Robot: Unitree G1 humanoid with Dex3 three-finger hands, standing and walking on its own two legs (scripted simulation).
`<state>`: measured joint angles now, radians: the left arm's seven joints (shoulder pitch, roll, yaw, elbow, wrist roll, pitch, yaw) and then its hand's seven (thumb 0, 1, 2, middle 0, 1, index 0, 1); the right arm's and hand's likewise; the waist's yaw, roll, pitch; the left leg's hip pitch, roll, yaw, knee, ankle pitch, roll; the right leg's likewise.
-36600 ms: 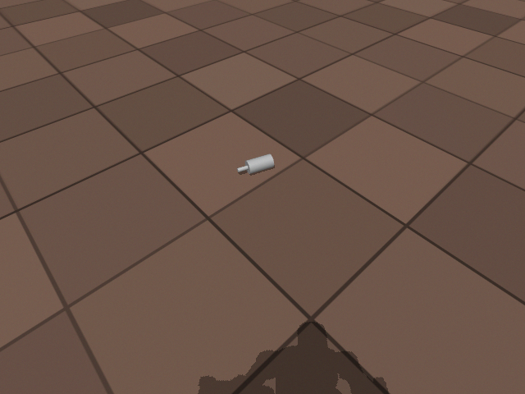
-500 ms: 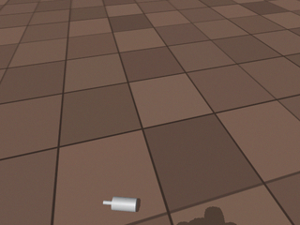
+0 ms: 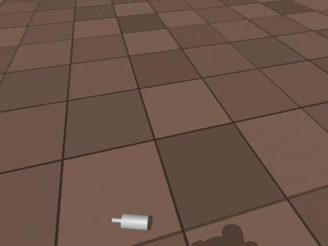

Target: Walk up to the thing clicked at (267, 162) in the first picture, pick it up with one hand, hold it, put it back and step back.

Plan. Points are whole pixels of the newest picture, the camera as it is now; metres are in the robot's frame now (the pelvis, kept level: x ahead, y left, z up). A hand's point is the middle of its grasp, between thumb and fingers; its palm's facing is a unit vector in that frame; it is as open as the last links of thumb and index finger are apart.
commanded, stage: stand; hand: left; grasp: from above
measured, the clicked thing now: (130, 221) +0.43 +0.23 -0.74
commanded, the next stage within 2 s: step back in 0.18 s
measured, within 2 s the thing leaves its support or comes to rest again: neither
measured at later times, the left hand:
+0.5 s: hand out of the picture +0.06 +0.26 -0.17, palm faces -0.03 -0.91 -0.42, open 7.4 cm
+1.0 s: hand out of the picture -0.06 +0.26 -0.17, palm faces +0.05 -0.92 -0.40, open 7.4 cm
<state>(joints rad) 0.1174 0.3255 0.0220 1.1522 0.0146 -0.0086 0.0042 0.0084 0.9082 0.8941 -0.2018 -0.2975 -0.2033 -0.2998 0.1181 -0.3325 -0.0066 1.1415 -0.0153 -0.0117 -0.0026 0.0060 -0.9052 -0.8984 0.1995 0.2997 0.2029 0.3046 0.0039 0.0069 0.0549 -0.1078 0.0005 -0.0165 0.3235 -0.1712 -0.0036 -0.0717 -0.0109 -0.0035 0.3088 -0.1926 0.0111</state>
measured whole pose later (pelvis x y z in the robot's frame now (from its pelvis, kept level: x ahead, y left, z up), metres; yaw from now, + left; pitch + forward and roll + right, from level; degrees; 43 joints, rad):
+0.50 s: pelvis -0.05 -0.02 -0.02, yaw -2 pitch -2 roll +1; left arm 0.09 0.40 0.06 0.98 0.01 0.03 0.01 0.01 0.91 0.89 -0.20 -0.30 -0.20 -0.30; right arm 0.04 -0.38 -0.06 0.97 -0.01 0.05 0.01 0.01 -0.90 -0.90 0.20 0.30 0.20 0.30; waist 0.00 0.00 0.17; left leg -0.32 0.02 0.00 0.60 -0.24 -0.01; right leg -0.31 0.02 0.02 0.74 -0.41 -0.04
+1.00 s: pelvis -0.17 -0.01 -0.03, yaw +4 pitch -2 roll +0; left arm 0.10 0.35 0.06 0.80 0.02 0.03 0.02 0.01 0.90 0.89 -0.21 -0.30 -0.21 -0.30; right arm 0.13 -0.41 -0.05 0.93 -0.01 0.06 0.00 0.01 -0.91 -0.90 0.20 0.30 0.20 0.30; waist 0.00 0.01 0.21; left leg -0.26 -0.04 -0.05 0.74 -0.45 0.01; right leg -0.41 -0.04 -0.06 0.62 -0.18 -0.02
